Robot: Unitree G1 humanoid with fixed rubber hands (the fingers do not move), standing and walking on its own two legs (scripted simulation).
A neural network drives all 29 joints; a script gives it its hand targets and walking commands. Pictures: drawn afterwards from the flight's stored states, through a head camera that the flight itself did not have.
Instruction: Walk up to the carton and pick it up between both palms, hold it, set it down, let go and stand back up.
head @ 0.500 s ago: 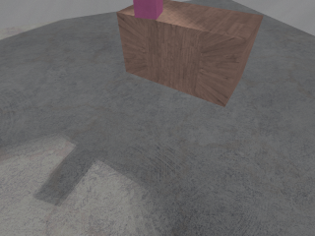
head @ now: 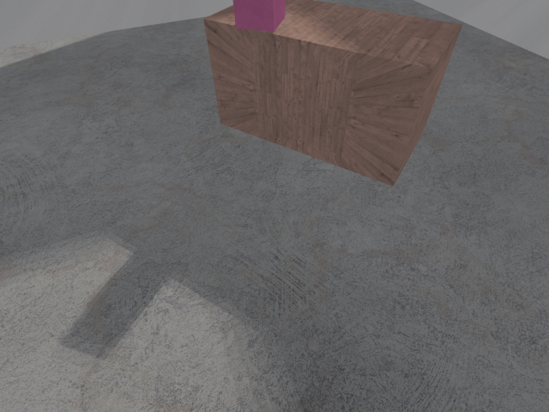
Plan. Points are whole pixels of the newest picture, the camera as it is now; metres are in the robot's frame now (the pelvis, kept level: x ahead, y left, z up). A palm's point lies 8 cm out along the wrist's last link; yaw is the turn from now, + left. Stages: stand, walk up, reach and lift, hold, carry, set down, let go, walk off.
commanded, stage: stand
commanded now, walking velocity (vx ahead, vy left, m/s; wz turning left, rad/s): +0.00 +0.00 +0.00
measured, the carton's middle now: out of the picture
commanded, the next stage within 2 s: walk up in 1.14 s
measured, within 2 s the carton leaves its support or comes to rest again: neither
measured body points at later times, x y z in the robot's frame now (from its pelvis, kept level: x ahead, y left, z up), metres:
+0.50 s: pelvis +0.00 +0.00 +0.00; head +0.01 +0.00 +0.45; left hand +0.02 +0.24 -0.15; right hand +0.01 -0.25 -0.15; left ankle -0.01 +0.12 -0.74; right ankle +0.01 -0.13 -0.74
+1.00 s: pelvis +0.00 +0.00 +0.00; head +0.01 +0.00 +0.45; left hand +0.00 +0.24 -0.15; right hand +0.00 -0.25 -0.15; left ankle -0.01 +0.12 -0.74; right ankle +0.01 -0.13 -0.74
